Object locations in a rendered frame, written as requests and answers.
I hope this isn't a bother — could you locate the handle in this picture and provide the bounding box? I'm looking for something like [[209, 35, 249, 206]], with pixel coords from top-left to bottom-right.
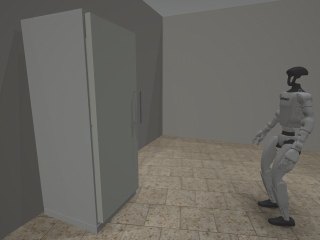
[[133, 91, 142, 124]]

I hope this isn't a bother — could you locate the right robot hand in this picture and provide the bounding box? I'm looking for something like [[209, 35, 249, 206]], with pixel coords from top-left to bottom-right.
[[251, 130, 267, 146]]

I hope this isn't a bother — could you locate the robot left upper arm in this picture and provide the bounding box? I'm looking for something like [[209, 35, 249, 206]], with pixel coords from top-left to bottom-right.
[[297, 92, 315, 127]]

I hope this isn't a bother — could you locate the left robot forearm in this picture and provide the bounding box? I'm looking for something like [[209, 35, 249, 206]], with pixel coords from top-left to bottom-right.
[[291, 118, 315, 152]]

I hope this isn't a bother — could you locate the robot right upper arm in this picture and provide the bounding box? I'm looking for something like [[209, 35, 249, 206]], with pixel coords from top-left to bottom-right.
[[276, 91, 286, 117]]

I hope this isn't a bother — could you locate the left robot hand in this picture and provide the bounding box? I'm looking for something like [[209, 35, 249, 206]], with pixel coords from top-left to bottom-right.
[[277, 148, 300, 173]]

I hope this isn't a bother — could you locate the right robot forearm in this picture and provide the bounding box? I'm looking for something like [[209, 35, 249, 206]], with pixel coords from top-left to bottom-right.
[[262, 113, 280, 133]]

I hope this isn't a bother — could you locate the robot left shin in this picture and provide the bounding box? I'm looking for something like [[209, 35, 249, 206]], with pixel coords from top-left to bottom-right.
[[271, 182, 290, 221]]

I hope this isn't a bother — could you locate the fridge door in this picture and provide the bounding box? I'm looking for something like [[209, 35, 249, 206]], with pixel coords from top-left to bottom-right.
[[84, 12, 139, 223]]

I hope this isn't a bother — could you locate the robot left thigh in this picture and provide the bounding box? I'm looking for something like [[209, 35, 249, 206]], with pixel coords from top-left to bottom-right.
[[271, 141, 301, 189]]

